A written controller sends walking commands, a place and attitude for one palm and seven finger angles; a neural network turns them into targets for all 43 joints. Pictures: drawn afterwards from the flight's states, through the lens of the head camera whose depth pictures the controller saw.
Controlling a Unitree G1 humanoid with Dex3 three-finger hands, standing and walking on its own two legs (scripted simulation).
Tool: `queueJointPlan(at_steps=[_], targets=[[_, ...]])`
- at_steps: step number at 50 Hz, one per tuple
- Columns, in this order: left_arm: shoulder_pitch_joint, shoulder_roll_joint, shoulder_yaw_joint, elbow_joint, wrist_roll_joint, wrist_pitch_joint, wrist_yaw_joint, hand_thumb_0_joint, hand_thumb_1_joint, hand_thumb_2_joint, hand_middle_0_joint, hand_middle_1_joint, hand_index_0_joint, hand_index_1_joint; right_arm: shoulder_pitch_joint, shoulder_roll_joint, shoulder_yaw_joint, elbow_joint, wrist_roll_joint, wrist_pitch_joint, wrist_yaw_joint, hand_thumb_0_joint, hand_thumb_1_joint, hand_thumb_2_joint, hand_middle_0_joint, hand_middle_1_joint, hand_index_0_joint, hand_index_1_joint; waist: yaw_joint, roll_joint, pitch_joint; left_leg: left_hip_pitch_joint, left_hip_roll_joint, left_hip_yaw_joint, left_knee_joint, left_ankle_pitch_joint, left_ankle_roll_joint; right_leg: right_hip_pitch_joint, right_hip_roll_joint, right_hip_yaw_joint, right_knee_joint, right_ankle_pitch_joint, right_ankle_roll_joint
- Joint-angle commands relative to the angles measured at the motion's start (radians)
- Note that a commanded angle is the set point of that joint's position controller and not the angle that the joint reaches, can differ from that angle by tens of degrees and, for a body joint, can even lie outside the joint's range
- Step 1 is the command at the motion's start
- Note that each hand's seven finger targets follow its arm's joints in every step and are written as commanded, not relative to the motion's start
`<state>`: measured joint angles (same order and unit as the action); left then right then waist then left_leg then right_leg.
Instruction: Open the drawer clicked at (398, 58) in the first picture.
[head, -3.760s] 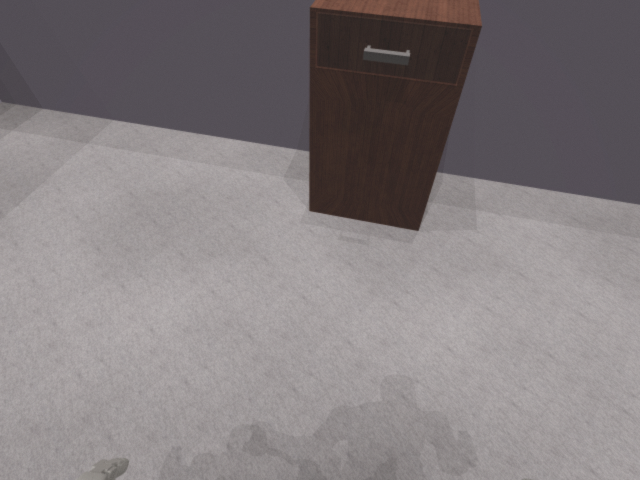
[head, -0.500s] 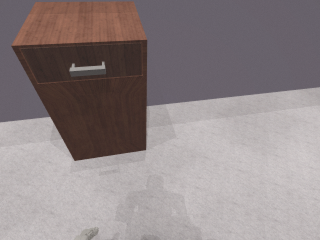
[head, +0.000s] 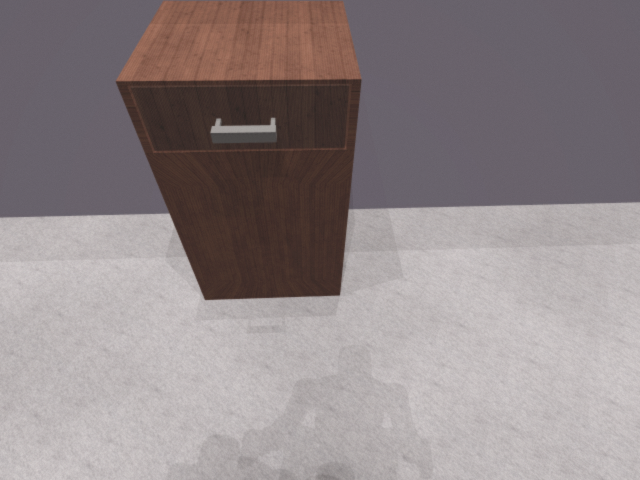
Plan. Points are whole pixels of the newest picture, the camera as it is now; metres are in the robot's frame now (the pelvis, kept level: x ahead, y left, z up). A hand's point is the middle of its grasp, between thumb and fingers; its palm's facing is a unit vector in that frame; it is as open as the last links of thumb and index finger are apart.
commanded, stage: take the last steps up to it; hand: left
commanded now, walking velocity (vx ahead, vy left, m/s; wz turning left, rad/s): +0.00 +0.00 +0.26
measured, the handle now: (245, 128) +0.79 +0.20 -0.02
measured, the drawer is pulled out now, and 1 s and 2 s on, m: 0.00 0.00 0.00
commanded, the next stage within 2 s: come to a stop and stand still in 1.08 s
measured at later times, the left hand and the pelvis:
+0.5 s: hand out of the picture -0.09 +0.15 -0.18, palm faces +0.23 -0.96 -0.14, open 7.4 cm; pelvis +0.02 +0.01 -0.01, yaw +6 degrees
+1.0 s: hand (228, 382) +0.29 +0.17 -0.17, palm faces +0.04 -0.98 -0.22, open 7.4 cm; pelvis +0.18 -0.02 -0.02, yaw +4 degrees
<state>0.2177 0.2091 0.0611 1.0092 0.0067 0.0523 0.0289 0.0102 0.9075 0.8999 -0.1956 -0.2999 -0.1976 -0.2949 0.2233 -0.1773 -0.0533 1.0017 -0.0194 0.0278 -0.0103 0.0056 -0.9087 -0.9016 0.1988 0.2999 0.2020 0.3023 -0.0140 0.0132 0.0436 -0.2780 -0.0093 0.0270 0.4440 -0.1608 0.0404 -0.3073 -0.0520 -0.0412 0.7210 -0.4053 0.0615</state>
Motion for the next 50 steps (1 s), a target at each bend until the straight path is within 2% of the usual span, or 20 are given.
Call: queueJointPlan(at_steps=[1,3,4,6,8,16,19,22,23,24,25,26,28,32,43,46,47,48,49,50], targets=[[0.123,0.062,0.007,-0.03,0.005,-0.043,0.01,0.0,0.9,0.9,-0.2,-0.3,-0.2,-0.3,-0.01,-0.164,-0.038,-0.05,0.007,-0.01,0.0,0.0,-0.9,-0.9,0.2,0.3,0.2,0.3,0.041,0.067,-0.093,-0.037,0.181,-0.216,-0.046,0.06,0.053,0.197,-0.005,-0.002,-0.336,0.212,-0.012],[0.118,0.179,0.02,-0.038,0.021,-0.061,0.016,0.0,0.9,0.9,-0.2,-0.3,-0.2,-0.3,-0.01,-0.056,-0.014,-0.077,0.015,-0.008,0.007,0.0,-0.9,-0.9,0.2,0.3,0.2,0.3,0.037,-0.309,-0.051,-0.229,-0.009,-0.016,0.222,-0.289,-0.062,0.226,-0.331,0.34,-0.518,0.14,-0.139],[0.107,0.187,0.017,-0.056,0.016,-0.059,0.013,0.0,0.9,0.9,-0.2,-0.3,-0.2,-0.3,-0.042,-0.1,-0.026,-0.085,0.004,0.003,0.008,0.0,-0.9,-0.9,0.2,0.3,0.2,0.3,0.057,-0.247,-0.031,-0.198,0.015,-0.048,0.376,-0.367,-0.057,0.094,-0.387,0.365,-0.567,-0.006,-0.204],[0.057,0.135,0.017,-0.055,0.016,-0.065,0.011,0.0,0.9,0.9,-0.2,-0.3,-0.2,-0.3,-0.032,-0.103,-0.033,-0.057,-0.01,0.013,0.018,0.0,-0.9,-0.9,0.2,0.3,0.2,0.3,0.028,-0.233,0.051,-0.259,0.042,-0.054,0.533,-0.273,-0.053,0.043,-0.301,0.316,-0.609,-0.16,-0.179],[0.067,0.092,0.003,-0.041,0.017,-0.081,0.006,0.0,0.9,0.9,-0.2,-0.3,-0.2,-0.3,0.012,-0.091,-0.032,-0.028,-0.014,0.003,0.028,0.0,-0.9,-0.9,0.2,0.3,0.2,0.3,0.006,-0.169,0.074,-0.269,0.065,-0.024,0.588,-0.189,-0.057,0.069,-0.245,0.205,-0.579,-0.087,-0.152],[0.23,0.09,0.002,0.038,0.026,-0.105,-0.007,0.0,0.9,0.9,-0.2,-0.3,-0.2,-0.3,-0.073,-0.053,-0.022,-0.042,-0.009,-0.023,0.034,0.0,-0.9,-0.9,0.2,0.3,0.2,0.3,0.07,-0.173,0.08,-0.244,0.101,0.051,0.35,-0.211,-0.069,0.163,-0.254,0.184,-0.589,-0.091,-0.196],[0.23,0.106,0.009,0.055,0.028,-0.101,-0.011,0.0,0.9,0.9,-0.2,-0.3,-0.2,-0.3,-0.058,-0.035,-0.016,-0.037,-0.004,-0.037,0.033,0.0,-0.9,-0.9,0.2,0.3,0.2,0.3,0.063,-0.176,0.063,-0.144,0.086,0.078,0.231,-0.245,-0.054,0.139,-0.25,0.17,-0.563,-0.071,-0.209],[0.205,0.086,0.008,0.072,0.013,-0.094,-0.017,0.0,0.9,0.9,-0.2,-0.3,-0.2,-0.3,0.075,-0.039,-0.008,0.019,-0.002,-0.058,0.02,0.0,-0.9,-0.9,0.2,0.3,0.2,0.3,0.003,-0.096,0.009,0.157,0.048,0.134,-0.003,-0.119,-0.05,0.015,-0.163,0.067,-0.432,-0.072,-0.155],[0.191,0.055,0.001,0.065,0.01,-0.091,-0.022,0.0,0.9,0.9,-0.2,-0.3,-0.2,-0.3,0.159,-0.079,-0.015,0.05,0.001,-0.067,0.009,0.0,-0.9,-0.9,0.2,0.3,0.2,0.3,-0.036,0.019,-0.017,0.306,0.105,0.054,-0.058,-0.167,-0.039,-0.097,-0.12,0.018,-0.31,-0.072,-0.12],[0.175,-0.002,-0.01,0.042,0.006,-0.09,-0.03,0.0,0.9,0.9,-0.2,-0.3,-0.2,-0.3,0.249,-0.159,-0.035,0.074,-0.007,-0.073,0.0,0.0,-0.9,-0.9,0.2,0.3,0.2,0.3,-0.072,0.237,-0.032,0.399,0.312,-0.243,-0.174,-0.343,0.033,-0.266,-0.029,-0.077,-0.067,-0.071,-0.071],[0.099,-0.005,-0.013,0.004,0.015,-0.09,-0.031,0.0,0.9,0.9,-0.2,-0.3,-0.2,-0.3,0.324,-0.222,-0.05,0.082,-0.012,-0.068,-0.006,0.0,-0.9,-0.9,0.2,0.3,0.2,0.3,-0.104,0.279,0.013,0.364,0.452,-0.428,-0.303,-0.459,0.112,-0.374,0.01,-0.096,0.139,-0.149,-0.062],[0.052,0.012,-0.004,-0.012,0.025,-0.086,-0.033,0.0,0.9,0.9,-0.2,-0.3,-0.2,-0.3,0.295,-0.216,-0.046,0.079,-0.013,-0.064,-0.009,0.0,-0.9,-0.9,0.2,0.3,0.2,0.3,-0.093,0.187,0.063,0.282,0.468,-0.424,-0.33,-0.5,0.134,-0.39,-0.033,-0.028,0.25,-0.124,-0.078],[0.065,0.014,0.002,0.022,0.029,-0.075,-0.043,0.0,0.9,0.9,-0.2,-0.3,-0.2,-0.3,0.189,-0.132,-0.022,0.062,-0.008,-0.073,-0.017,0.0,-0.9,-0.9,0.2,0.3,0.2,0.3,-0.045,0.169,0.133,0.149,0.394,-0.309,-0.346,-0.45,0.109,-0.378,-0.075,0.011,0.36,0.003,-0.074],[0.114,-0.016,0.0,0.055,0.023,-0.072,-0.054,0.0,0.9,0.9,-0.2,-0.3,-0.2,-0.3,0.178,-0.085,-0.006,0.065,0.0,-0.103,-0.023,0.0,-0.9,-0.9,0.2,0.3,0.2,0.3,0.005,0.078,0.083,0.189,0.301,-0.094,-0.307,-0.029,0.087,-0.328,-0.077,-0.005,0.342,0.172,-0.044],[-0.121,-0.011,0.001,-0.04,0.013,-0.075,-0.054,0.0,0.9,0.9,-0.2,-0.3,-0.2,-0.3,0.266,-0.092,-0.016,0.124,-0.016,-0.094,-0.02,0.0,-0.9,-0.9,0.2,0.3,0.2,0.3,-0.03,0.136,0.126,0.213,0.313,0.008,-0.209,0.236,0.094,-0.213,-0.038,-0.073,-0.054,0.193,-0.067],[0.089,0.037,0.017,0.025,0.019,-0.097,-0.049,0.0,0.9,0.9,-0.2,-0.3,-0.2,-0.3,0.243,-0.103,-0.016,0.123,-0.008,-0.088,-0.017,0.0,-0.9,-0.9,0.2,0.3,0.2,0.3,0.073,0.045,-0.004,0.159,0.251,0.073,0.072,0.391,0.044,0.141,0.033,-0.12,-0.203,0.253,-0.096],[0.219,0.103,0.033,0.064,0.024,-0.111,-0.039,0.0,0.9,0.9,-0.2,-0.3,-0.2,-0.3,0.248,-0.079,-0.015,0.122,0.003,-0.092,-0.008,0.0,-0.9,-0.9,0.2,0.3,0.2,0.3,0.128,-0.06,-0.107,0.004,0.203,0.107,0.29,0.267,0.008,0.381,-0.069,0.003,-0.226,0.278,-0.132],[0.325,0.214,0.064,0.085,0.025,-0.118,-0.025,0.0,0.9,0.9,-0.2,-0.3,-0.2,-0.3,0.297,-0.007,-0.001,0.096,0.014,-0.094,-0.004,0.0,-0.9,-0.9,0.2,0.3,0.2,0.3,0.143,-0.331,-0.25,-0.22,0.048,0.148,0.626,-0.339,-0.041,0.595,-0.356,0.388,-0.317,0.391,-0.235],[0.338,0.237,0.059,0.087,0.003,-0.114,-0.021,0.0,0.9,0.9,-0.2,-0.3,-0.2,-0.3,0.234,-0.044,-0.002,0.068,0.019,-0.086,-0.01,0.0,-0.9,-0.9,0.2,0.3,0.2,0.3,0.148,-0.255,-0.254,-0.255,0.048,0.016,0.8,-0.454,-0.022,0.532,-0.404,0.463,-0.397,0.458,-0.279],[0.234,0.199,0.053,0.069,0.005,-0.111,-0.017,0.0,0.9,0.9,-0.2,-0.3,-0.2,-0.3,0.21,-0.034,-0.01,0.073,0.02,-0.083,-0.009,0.0,-0.9,-0.9,0.2,0.3,0.2,0.3,0.111,-0.203,-0.178,-0.274,0.093,-0.012,0.867,-0.379,-0.017,0.423,-0.378,0.393,-0.422,0.342,-0.286]])
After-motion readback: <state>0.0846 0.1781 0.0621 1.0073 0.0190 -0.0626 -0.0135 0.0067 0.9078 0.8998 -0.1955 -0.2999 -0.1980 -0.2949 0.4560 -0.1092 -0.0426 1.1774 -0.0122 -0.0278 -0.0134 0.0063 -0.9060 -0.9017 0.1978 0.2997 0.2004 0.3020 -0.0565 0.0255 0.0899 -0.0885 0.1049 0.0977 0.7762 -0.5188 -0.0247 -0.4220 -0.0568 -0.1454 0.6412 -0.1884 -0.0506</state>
